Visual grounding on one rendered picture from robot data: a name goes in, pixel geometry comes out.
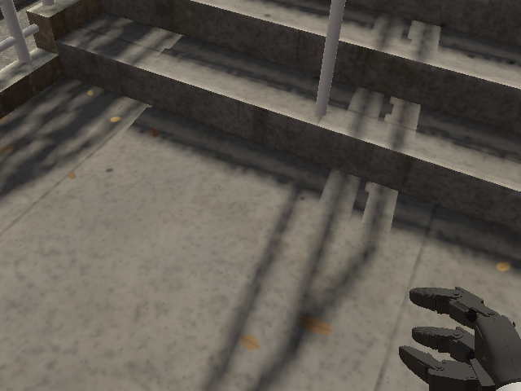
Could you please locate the right robot hand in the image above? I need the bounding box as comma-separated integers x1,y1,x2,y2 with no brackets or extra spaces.
399,287,521,391

